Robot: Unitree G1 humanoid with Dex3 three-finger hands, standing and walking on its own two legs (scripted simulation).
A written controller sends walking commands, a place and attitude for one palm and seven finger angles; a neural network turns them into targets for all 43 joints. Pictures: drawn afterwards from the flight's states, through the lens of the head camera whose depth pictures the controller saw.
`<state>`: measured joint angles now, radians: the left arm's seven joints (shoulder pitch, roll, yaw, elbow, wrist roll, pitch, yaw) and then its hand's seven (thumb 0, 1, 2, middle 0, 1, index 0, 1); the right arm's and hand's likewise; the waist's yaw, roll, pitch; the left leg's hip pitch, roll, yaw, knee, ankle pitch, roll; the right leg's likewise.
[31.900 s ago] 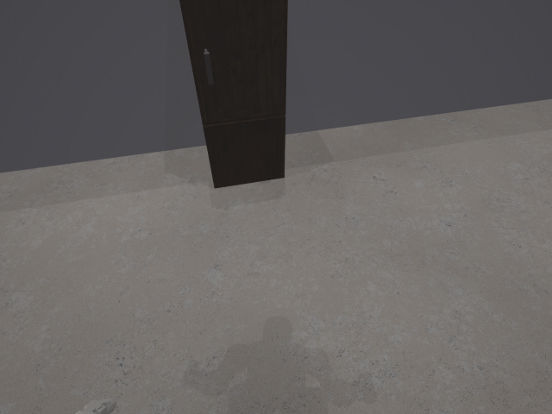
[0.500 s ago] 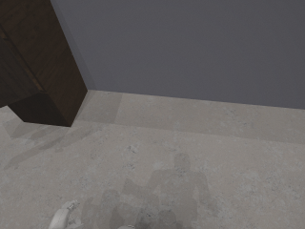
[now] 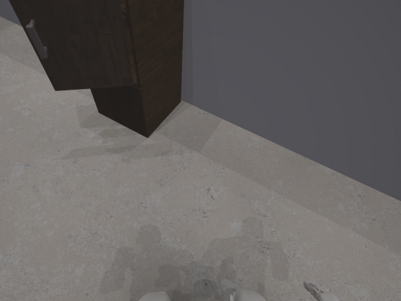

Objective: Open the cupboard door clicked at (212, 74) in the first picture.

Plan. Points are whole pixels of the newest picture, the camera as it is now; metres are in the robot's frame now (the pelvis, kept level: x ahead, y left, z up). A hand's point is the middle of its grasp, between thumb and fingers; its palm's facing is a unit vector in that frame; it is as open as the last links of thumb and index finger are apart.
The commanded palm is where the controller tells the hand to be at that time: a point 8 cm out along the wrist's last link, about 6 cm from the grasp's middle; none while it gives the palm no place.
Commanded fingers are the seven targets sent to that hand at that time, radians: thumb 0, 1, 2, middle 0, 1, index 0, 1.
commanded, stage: turn to face it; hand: left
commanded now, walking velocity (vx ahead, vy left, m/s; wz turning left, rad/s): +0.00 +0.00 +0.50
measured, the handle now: (38, 39) +0.90 +0.67 -0.07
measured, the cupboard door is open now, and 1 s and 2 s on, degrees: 41 41 41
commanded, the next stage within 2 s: take the last steps up to it in 0.46 s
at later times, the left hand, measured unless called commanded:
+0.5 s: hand out of the picture +0.06 +0.15 -0.14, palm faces +0.20 -0.95 -0.25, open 7.4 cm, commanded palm none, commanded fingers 0.00 0.90 0.90 -0.20 -0.30 -0.20 -0.30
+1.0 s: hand out of the picture +0.05 +0.24 -0.15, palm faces +0.37 -0.91 -0.19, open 7.4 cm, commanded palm none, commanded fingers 0.00 0.90 0.90 -0.20 -0.30 -0.20 -0.30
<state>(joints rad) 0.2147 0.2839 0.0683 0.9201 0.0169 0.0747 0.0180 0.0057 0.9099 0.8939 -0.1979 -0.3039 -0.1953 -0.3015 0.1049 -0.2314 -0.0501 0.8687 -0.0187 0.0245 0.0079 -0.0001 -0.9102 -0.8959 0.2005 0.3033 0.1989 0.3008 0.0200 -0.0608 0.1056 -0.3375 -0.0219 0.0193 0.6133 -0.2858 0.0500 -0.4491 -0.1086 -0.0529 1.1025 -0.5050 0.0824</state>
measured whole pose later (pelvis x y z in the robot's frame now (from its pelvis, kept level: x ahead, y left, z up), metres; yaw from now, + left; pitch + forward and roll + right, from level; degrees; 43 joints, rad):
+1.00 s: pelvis +0.07 +0.03 +0.02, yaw +20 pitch +0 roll -1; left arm 0.20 0.24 0.06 0.98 0.03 0.01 -0.02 0.01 0.91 0.89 -0.20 -0.30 -0.19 -0.30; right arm 0.31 -0.16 -0.01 1.01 -0.01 -0.04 -0.01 0.00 -0.91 -0.90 0.20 0.30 0.20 0.30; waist 0.02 -0.03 0.04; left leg -0.09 -0.07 0.02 0.33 -0.25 0.10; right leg -0.55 -0.11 -0.04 1.09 -0.30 0.04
